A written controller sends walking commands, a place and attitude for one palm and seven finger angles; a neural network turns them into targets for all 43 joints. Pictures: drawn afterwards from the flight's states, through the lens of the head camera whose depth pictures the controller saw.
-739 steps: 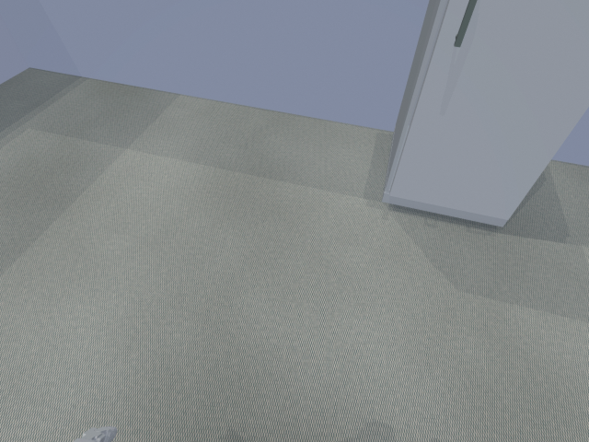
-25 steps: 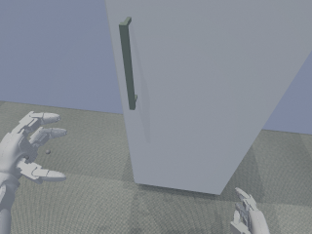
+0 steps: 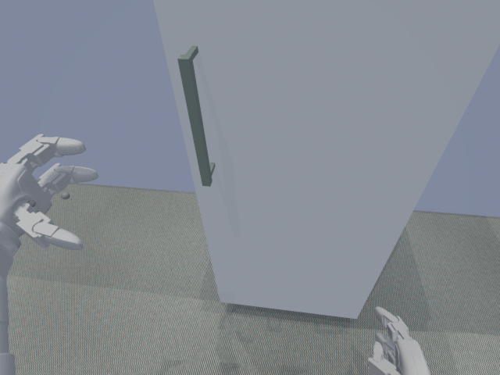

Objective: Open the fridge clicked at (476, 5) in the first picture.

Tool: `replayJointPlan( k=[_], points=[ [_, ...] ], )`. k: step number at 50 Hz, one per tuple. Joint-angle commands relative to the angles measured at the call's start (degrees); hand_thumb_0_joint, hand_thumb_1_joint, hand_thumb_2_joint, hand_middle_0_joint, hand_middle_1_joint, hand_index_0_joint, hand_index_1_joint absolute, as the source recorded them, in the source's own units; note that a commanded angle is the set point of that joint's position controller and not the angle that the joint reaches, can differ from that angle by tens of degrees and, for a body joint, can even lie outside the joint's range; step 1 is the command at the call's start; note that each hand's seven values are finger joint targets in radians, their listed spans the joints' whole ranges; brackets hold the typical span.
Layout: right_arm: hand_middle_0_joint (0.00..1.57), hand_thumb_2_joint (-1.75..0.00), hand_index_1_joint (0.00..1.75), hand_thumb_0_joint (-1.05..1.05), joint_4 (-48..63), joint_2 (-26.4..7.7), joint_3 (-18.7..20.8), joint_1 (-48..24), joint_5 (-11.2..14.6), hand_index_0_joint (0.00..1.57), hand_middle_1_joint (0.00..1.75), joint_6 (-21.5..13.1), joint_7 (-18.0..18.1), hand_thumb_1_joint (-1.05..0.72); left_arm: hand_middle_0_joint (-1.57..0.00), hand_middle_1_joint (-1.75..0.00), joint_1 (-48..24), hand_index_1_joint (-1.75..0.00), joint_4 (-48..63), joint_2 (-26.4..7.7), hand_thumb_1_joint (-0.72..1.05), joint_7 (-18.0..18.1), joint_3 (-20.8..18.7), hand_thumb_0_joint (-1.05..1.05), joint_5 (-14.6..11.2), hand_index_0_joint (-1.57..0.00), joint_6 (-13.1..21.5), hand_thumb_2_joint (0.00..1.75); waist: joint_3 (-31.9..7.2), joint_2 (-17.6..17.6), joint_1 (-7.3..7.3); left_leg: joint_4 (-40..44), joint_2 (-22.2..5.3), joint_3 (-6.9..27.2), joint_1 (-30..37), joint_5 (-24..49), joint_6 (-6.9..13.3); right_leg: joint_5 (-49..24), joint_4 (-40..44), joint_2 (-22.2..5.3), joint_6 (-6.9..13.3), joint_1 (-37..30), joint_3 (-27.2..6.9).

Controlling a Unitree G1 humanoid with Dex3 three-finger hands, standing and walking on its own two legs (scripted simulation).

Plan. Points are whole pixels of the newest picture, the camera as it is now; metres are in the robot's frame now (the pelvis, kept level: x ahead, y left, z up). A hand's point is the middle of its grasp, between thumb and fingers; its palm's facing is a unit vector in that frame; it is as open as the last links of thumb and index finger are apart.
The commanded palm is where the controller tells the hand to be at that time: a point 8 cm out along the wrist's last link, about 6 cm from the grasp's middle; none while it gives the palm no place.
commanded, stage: raise the hand to about handle height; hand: left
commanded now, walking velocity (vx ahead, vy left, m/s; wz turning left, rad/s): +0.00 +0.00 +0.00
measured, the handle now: (200, 124) +0.51 +0.15 +0.17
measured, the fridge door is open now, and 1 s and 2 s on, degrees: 0 0 0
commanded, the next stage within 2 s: move the hooked fingers beside the handle in 0.38 s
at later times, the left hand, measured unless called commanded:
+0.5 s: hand (77, 206) +0.27 +0.26 +0.18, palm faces +0.05 -1.00 -0.08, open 14.0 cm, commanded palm +0.24 +0.31 +0.19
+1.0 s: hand (107, 182) +0.33 +0.25 +0.18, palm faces +0.02 -1.00 -0.04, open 14.0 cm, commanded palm +0.31 +0.29 +0.19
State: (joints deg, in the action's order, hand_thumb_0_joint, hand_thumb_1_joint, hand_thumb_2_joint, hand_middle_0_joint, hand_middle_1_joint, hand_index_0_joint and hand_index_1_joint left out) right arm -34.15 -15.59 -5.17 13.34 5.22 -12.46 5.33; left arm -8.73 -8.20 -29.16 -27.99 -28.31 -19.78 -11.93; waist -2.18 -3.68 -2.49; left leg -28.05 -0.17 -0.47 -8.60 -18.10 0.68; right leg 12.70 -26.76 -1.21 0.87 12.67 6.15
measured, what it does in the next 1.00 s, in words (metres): stands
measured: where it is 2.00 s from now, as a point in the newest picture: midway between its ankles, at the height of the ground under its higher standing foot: outside the picture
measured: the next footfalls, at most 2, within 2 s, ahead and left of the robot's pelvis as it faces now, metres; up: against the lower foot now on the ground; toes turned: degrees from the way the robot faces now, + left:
none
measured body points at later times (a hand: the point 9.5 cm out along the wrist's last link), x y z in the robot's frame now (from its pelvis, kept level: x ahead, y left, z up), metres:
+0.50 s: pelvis +0.00 -0.01 +0.00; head -0.03 -0.03 +0.45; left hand +0.27 +0.32 +0.19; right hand +0.18 -0.23 -0.07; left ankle -0.03 +0.11 -0.74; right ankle +0.02 -0.11 -0.74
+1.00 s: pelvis -0.01 -0.01 +0.00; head -0.01 -0.02 +0.45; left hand +0.32 +0.30 +0.18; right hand +0.16 -0.24 -0.08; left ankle -0.03 +0.11 -0.74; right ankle +0.02 -0.11 -0.74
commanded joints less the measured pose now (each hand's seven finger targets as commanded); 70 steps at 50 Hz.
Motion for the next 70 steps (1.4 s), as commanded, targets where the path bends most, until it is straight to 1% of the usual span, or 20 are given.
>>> replayJointPlan(
  k=[1, 8, 10, 21, 23, 30, 31, 34, 36, 39, 41, 44, 48, 52, 55, 58, 59, 61, 64, 70],
  points=[
    [0.20, -0.90, 0.30, 0.00, 10.4, -6.6, 3.5, -7.6, 0.1, 0.20, 0.30, -2.6, 0.3, -0.90, -0.30, -1.20, -13.0, -1.20, 11.3, -15.0, -0.50, 0.0, -4.7, 0.00, -1.4, -0.30, 2.6, 0.30, -8.7, 0.1, -0.78, 3.5, 0.6, 2.0, -1.8, 16.0, 0.4, -12.7, 2.4, 0.4, 0.3, -6.6, -2.5],
    [0.20, -0.90, 0.30, 0.00, 10.3, -5.9, 3.4, -7.6, 0.0, 0.20, 0.30, -2.8, 1.1, -0.90, -0.30, -1.20, -15.6, -1.20, 14.1, -16.4, -0.50, 2.1, -6.4, 0.00, -1.0, -0.30, 4.9, 0.30, -9.3, -0.8, -0.32, 4.1, 0.8, 1.5, -1.6, 13.2, 0.8, -9.7, 3.2, 0.5, -0.1, -7.1, -3.2],
    [0.20, -0.90, 0.30, 0.00, 10.1, -5.9, 3.3, -7.6, 0.1, 0.20, 0.30, -3.1, 1.3, -0.90, -0.30, -1.20, -16.5, -1.20, 14.4, -15.8, -0.50, 2.4, -5.6, 0.00, -0.6, -0.30, 5.0, 0.30, -8.3, -3.8, -0.14, 4.4, 0.9, 1.6, -1.3, 12.6, 0.6, -8.9, 3.3, 0.4, 0.1, -6.3, -3.0],
    [0.20, -0.90, 0.30, 0.00, 9.7, -6.3, 3.3, -7.4, 0.0, 0.20, 0.30, -3.0, 1.2, -0.90, -0.30, -1.20, -13.6, -1.20, 11.1, -15.6, -0.50, 1.3, -5.3, 0.00, -1.1, -0.30, 3.8, 0.30, -7.7, 1.1, -0.42, 4.1, 0.7, 1.9, -2.0, 13.3, 0.9, -10.2, 3.5, 0.5, -0.1, -7.2, -3.1],
    [0.20, -0.90, 0.30, 0.00, 10.0, -6.2, 3.3, -7.8, 0.2, 0.20, 0.30, -2.9, 1.2, -0.90, -0.30, -1.20, -15.5, -1.20, 12.7, -15.5, -0.50, 1.3, -4.9, 0.00, -1.0, -0.30, 4.0, 0.30, -8.9, -1.4, -0.14, 4.1, 0.9, 1.6, -1.6, 13.4, 0.7, -10.6, 3.1, 0.4, -0.1, -7.3, -3.0],
    [0.20, -0.90, 0.30, 0.00, 8.8, -6.3, 3.1, -6.8, 0.2, 0.20, 0.30, -3.2, 2.1, -0.90, -0.30, -1.20, -23.8, -1.20, 7.8, -13.3, -0.50, 2.5, -0.6, 0.00, 0.4, -0.30, 4.8, 0.30, -6.4, -0.7, 1.67, 4.4, 0.9, 2.1, -1.9, 9.1, 0.8, -5.5, 4.0, 0.5, -0.3, -3.4, -3.1],
    [0.20, -0.90, 0.30, 0.00, 8.4, -6.5, 3.3, -6.6, 0.2, 0.20, 0.30, -2.9, 2.1, -0.90, -0.30, -1.20, -25.0, -1.20, 6.9, -14.0, -0.50, 2.6, -0.4, 0.00, 0.6, -0.30, 5.0, 0.30, -6.8, 0.4, 1.73, 4.2, 0.7, 1.9, -1.9, 9.4, 0.9, -5.6, 4.3, 0.5, -0.3, -4.2, -3.6],
    [0.20, -0.90, 0.30, 0.00, 9.1, -6.0, 3.2, -7.0, 0.1, 0.20, 0.30, -3.1, 2.1, -0.90, -0.30, -1.20, -26.3, -1.20, 7.7, -13.7, -0.50, 3.0, -0.3, 0.00, 1.4, -0.30, 5.6, 0.30, -10.3, -3.0, 1.03, 4.1, 1.1, 1.9, -0.9, 11.4, 0.8, -8.0, 3.1, 0.1, 0.1, -5.8, -3.5],
    [0.20, -0.90, 0.30, 0.00, 8.7, -6.2, 3.2, -6.6, -0.2, 0.20, 0.30, -2.7, 1.9, -0.90, -0.30, -1.20, -25.3, -1.20, 5.3, -15.7, -0.50, 3.5, -2.4, 0.00, 1.2, -0.30, 5.8, 0.30, -10.2, 0.2, 0.40, 4.0, 0.9, 1.9, -2.2, 12.8, 0.8, -9.9, 3.1, 0.1, 0.1, -7.7, -3.5],
    [0.20, -0.90, 0.30, 0.00, 9.1, -6.2, 3.2, -6.7, 0.0, 0.20, 0.30, -2.4, 1.6, -0.90, -0.30, -1.20, -25.1, -1.20, 3.7, -14.1, -0.50, 3.3, -1.4, 0.00, 1.4, -0.30, 5.8, 0.30, -10.8, 0.3, 0.41, 4.3, 0.9, 1.5, -2.6, 13.7, 0.7, -11.6, 2.2, 0.1, 0.2, -7.7, -3.2],
    [0.20, -0.90, 0.30, 0.00, 9.1, -6.5, 3.4, -6.2, -0.1, 0.20, 0.30, -2.0, 1.3, -0.90, -0.30, -1.20, -24.2, -1.20, 2.4, -15.9, -0.50, 3.6, -3.2, 0.00, 1.3, -0.30, 5.3, 0.30, -10.6, 0.2, -0.26, 4.1, 0.8, 1.4, -3.2, 14.6, 0.7, -12.7, 2.3, 0.0, 0.3, -8.5, -3.4],
    [0.20, -0.90, 0.30, 0.00, 9.3, -6.6, 3.5, -6.1, 0.2, 0.20, 0.30, -1.4, 1.3, -0.90, -0.30, -1.20, -28.3, -1.20, 1.7, -13.6, -0.50, 3.6, -0.1, 0.00, 2.1, -0.30, 4.9, 0.30, -9.7, -0.1, 1.16, 4.2, 0.7, 1.1, -3.1, 13.3, 0.7, -11.5, 2.4, 0.1, 0.1, -6.2, -3.3],
    [0.20, -0.90, 0.30, 0.00, 9.1, -6.8, 3.7, -5.2, 0.1, 0.20, 0.30, -1.2, 1.7, -0.90, -0.30, -1.20, -31.7, -1.20, 1.2, -14.8, -0.50, 4.4, -0.5, 0.00, 2.3, -0.30, 5.7, 0.30, -11.5, -0.5, 1.41, 4.1, 0.7, 1.4, -2.4, 13.2, 0.7, -10.8, 2.4, 0.2, 0.2, -6.4, -3.5],
    [0.20, -0.90, 0.30, 0.00, 8.6, -6.8, 3.8, -4.7, 0.1, 0.20, 0.30, -1.1, 2.0, -0.90, -0.30, -1.20, -36.7, -1.20, 0.9, -13.1, -0.50, 4.8, 2.1, 0.00, 2.7, -0.30, 7.0, 0.30, -12.3, -0.4, 2.30, 4.1, 0.5, 1.4, -1.3, 14.1, 0.9, -11.6, 2.4, 0.2, 0.3, -5.8, -3.6],
    [0.20, -0.90, 0.30, 0.00, 8.2, -6.7, 3.8, -4.2, -0.1, 0.20, 0.30, -1.1, 2.0, -0.90, -0.30, -1.20, -36.2, -1.20, -0.5, -12.5, -0.50, 5.2, 2.4, 0.00, 3.1, -0.30, 7.4, 0.30, -12.9, -1.9, 1.95, 4.2, 0.6, 1.6, -0.7, 15.5, 0.5, -12.8, 2.0, 0.1, 0.7, -5.7, -3.3],
    [0.20, -0.90, 0.30, 0.00, 8.2, -6.8, 3.9, -4.1, -0.1, 0.20, 0.30, -0.7, 1.7, -0.90, -0.30, -1.20, -34.4, -1.20, -1.9, -13.8, -0.50, 5.7, 0.6, 0.00, 3.1, -0.30, 6.9, 0.30, -13.6, -0.1, 1.08, 4.2, 0.5, 1.5, -1.6, 17.1, 0.6, -14.9, 1.6, 0.1, 0.7, -7.1, -3.3],
    [0.20, -0.90, 0.30, 0.00, 8.0, -6.8, 3.9, -3.8, -0.1, 0.20, 0.30, -0.4, 1.7, -0.90, -0.30, -1.20, -35.1, -1.20, -3.2, -12.8, -0.50, 5.7, 1.7, 0.00, 3.4, -0.30, 6.6, 0.30, -13.0, 0.9, 1.69, 4.2, 0.4, 1.2, -1.8, 16.8, 0.6, -14.9, 1.7, 0.1, 0.6, -6.6, -3.3],
    [0.20, -0.90, 0.30, 0.00, 7.8, -7.2, 4.1, -3.3, -0.3, 0.20, 0.30, 0.1, 1.5, -0.90, -0.30, -1.20, -34.4, -1.20, -4.7, -15.1, -0.50, 6.1, -0.4, 0.00, 3.4, -0.30, 6.3, 0.30, -12.8, 2.4, 1.04, 4.1, 0.3, 1.2, -2.8, 16.9, 0.7, -15.1, 1.8, 0.1, 0.6, -7.5, -3.5],
    [0.20, -0.90, 0.30, 0.00, 8.0, -7.0, 4.1, -3.3, 0.0, 0.20, 0.30, 0.6, 1.4, -0.90, -0.30, -1.20, -36.7, -1.20, -5.4, -14.0, -0.50, 6.2, 1.1, 0.00, 3.9, -0.30, 6.2, 0.30, -12.8, 0.1, 1.83, 4.1, 0.3, 0.8, -2.6, 16.8, 0.6, -15.5, 1.7, 0.0, 0.6, -6.5, -3.6],
    [0.20, -0.90, 0.30, 0.00, 7.3, -7.1, 4.4, -1.9, -0.1, 0.20, 0.30, 1.1, 1.7, -0.90, -0.30, -1.20, -41.7, -1.20, -6.6, -12.8, -0.50, 6.3, 3.0, 0.00, 4.1, -0.30, 8.2, 0.30, -14.4, -0.2, 2.97, 3.6, 0.1, 1.1, -0.8, 18.1, 0.6, -15.9, 1.7, 0.3, 0.8, -5.2, -3.5]
  ],
)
